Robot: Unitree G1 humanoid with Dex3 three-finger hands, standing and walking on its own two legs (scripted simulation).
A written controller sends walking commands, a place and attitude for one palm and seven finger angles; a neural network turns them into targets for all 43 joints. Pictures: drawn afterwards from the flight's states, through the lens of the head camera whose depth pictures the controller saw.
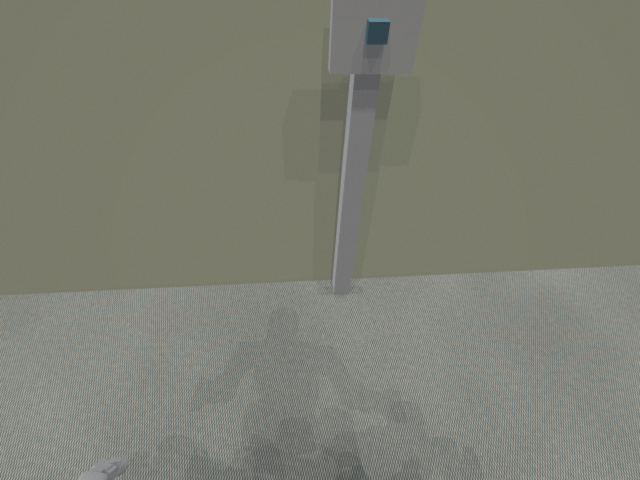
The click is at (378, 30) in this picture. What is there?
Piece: button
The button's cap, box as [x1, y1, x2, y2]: [365, 18, 389, 44]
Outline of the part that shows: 367,18 365,37 366,43 386,44 389,20 387,18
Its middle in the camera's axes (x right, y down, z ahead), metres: +0.11 -0.41 +0.76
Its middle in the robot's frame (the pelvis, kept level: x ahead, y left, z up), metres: +0.87 -0.06 +0.20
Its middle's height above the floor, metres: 0.97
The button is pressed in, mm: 0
